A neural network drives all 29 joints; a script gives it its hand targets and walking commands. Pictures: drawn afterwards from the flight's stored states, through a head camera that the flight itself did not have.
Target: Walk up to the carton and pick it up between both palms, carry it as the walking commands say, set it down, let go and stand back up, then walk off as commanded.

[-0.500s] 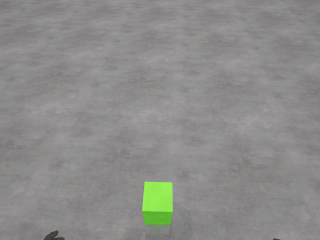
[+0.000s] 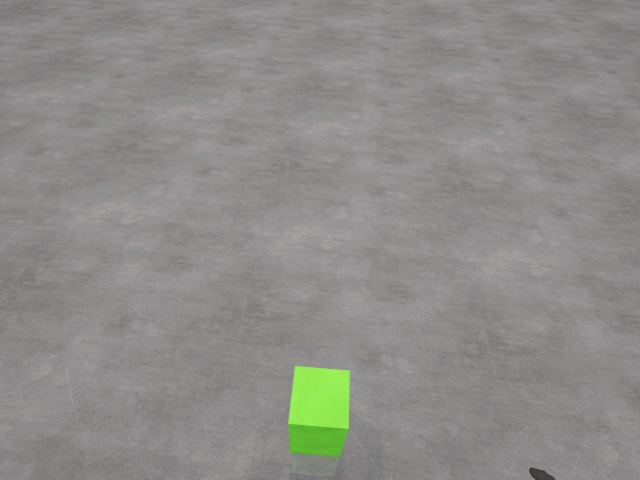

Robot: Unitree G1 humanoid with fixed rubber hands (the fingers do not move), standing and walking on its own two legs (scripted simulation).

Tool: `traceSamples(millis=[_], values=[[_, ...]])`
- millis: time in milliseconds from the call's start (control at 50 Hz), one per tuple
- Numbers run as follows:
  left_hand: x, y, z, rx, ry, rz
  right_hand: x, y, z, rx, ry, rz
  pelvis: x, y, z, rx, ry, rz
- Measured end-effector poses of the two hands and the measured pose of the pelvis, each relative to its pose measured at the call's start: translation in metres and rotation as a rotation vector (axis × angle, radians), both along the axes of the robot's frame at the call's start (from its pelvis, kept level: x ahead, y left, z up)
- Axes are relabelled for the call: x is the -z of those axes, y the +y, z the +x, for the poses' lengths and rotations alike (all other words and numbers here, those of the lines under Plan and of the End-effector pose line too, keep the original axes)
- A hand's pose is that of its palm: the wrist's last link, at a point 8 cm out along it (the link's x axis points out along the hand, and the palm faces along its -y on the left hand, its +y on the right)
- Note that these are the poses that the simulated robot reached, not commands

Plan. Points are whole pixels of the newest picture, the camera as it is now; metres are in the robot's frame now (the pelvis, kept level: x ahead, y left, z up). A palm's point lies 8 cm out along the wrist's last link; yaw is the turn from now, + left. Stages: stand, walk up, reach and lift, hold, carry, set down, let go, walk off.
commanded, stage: walk up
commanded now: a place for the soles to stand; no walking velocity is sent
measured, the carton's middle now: (318, 413) +0.42 -0.01 -0.64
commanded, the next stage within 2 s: reach and lift in 0.40 s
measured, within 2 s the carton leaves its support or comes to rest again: neither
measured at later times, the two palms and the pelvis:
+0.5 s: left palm out of the picture +0.12 +0.29 -0.11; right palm out of the picture +0.12 -0.29 -0.10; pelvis -0.01 +0.00 -0.01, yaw -4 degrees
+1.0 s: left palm (172, 432) +0.23 +0.23 -0.15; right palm (497, 441) +0.22 -0.26 -0.15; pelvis -0.02 +0.00 -0.06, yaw -7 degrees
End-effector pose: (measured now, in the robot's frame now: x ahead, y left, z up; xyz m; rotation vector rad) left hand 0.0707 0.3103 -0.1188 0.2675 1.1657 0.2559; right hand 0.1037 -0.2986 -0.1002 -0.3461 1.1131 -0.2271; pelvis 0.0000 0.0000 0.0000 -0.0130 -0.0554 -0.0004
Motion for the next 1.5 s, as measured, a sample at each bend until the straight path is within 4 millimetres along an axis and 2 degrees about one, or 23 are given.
traceSamples(millis=[180,400,440,520,580,640,740,860,980,1260,1500], values=[[-0.003,0.0,-0.009,-0.009,0.011,0.012,0.004,-0.001,0.004,-0.006,-0.004,0.011,0.001,-0.001,0.001,0.0,-0.003,0.0],[-0.003,-0.002,0.003,0.004,-0.008,0.007,0.009,-0.004,-0.011,0.007,0.042,0.004,0.003,0.0,0.001,-0.004,-0.009,-0.001],[-0.007,-0.006,0.019,0.002,-0.065,-0.012,0.004,-0.001,-0.001,-0.013,0.0,0.002,0.006,0.0,-0.001,0.024,0.013,0.0],[-0.011,-0.022,0.065,0.089,-0.106,-0.028,-0.006,0.007,0.023,-0.01,-0.069,0.028,0.011,0.002,-0.011,0.079,0.044,0.002],[-0.011,-0.033,0.096,0.142,-0.116,-0.026,-0.006,0.008,0.029,0.012,-0.076,0.043,0.013,0.004,-0.016,0.098,0.063,0.007],[-0.008,-0.045,0.116,0.153,-0.14,-0.038,-0.004,0.007,0.032,0.025,-0.091,0.052,0.015,0.006,-0.017,0.122,0.087,0.015],[0.006,-0.063,0.125,0.126,-0.149,-0.076,0.014,0.01,0.043,0.023,-0.098,0.087,0.025,0.009,-0.016,0.147,0.153,0.029],[0.024,-0.075,0.135,0.115,-0.161,-0.09,0.04,0.02,0.082,0.027,-0.156,0.118,0.042,0.006,-0.018,0.137,0.239,0.038],[0.032,-0.079,0.154,0.11,-0.209,-0.104,0.053,0.034,0.114,0.023,-0.215,0.138,0.055,-0.001,-0.022,0.124,0.324,0.038],[0.058,-0.096,0.22,0.127,-0.308,-0.154,0.08,0.049,0.165,0.049,-0.267,0.153,0.084,0.0,-0.048,0.13,0.46,0.045],[0.083,-0.125,0.292,0.143,-0.416,-0.215,0.098,0.079,0.234,0.061,-0.367,0.181,0.103,0.013,-0.067,0.142,0.581,0.053]])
